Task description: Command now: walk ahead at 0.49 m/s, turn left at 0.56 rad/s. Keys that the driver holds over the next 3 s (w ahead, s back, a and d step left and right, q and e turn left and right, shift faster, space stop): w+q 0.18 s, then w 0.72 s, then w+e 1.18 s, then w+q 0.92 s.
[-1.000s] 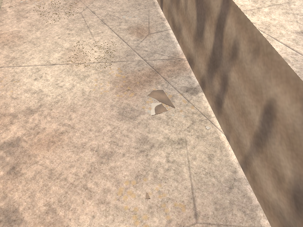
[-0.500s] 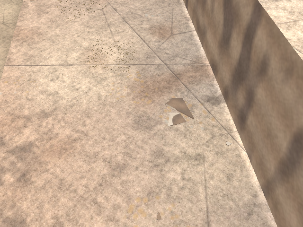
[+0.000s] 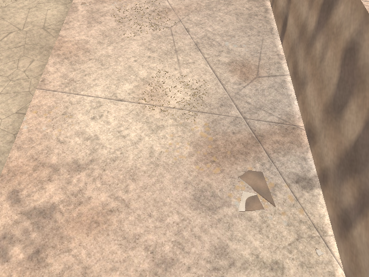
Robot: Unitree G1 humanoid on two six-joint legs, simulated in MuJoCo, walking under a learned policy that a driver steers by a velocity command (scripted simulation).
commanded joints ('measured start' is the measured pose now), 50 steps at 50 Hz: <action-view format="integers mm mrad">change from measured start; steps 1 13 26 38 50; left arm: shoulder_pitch -140 270 321 502 146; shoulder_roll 63 213 91 52 44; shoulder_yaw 6 53 15 -5 11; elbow -98 -30 118 153 97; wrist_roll -4 -9 -44 -57 -25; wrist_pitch -10 -41 -82 -55 7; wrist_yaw -8 29 5 27 -17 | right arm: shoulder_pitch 93 162 -342 32 -27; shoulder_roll -145 -159 -52 -276 -102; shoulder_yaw -30 -18 29 -36 5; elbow -35 -39 -161 -54 34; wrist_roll -3 -9 -43 -46 -14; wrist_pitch -6 -9 18 -11 -49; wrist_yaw -11 -24 42 -8 -9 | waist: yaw -23 112 90 -21 79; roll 70 -139 -56 253 81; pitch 30 -329 37 -326 57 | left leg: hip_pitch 44 -529 -527 397 -14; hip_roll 264 70 219 602 357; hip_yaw -239 -38 129 -561 64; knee -45 995 524 17 -182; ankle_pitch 360 -291 148 -41 277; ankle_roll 54 -59 -117 163 33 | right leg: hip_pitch -52 984 538 99 4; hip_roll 49 -318 -82 145 8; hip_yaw -31 706 67 -70 -16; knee -74 -491 -691 375 155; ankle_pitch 53 -360 84 -514 -60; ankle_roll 4 -307 -229 -114 -69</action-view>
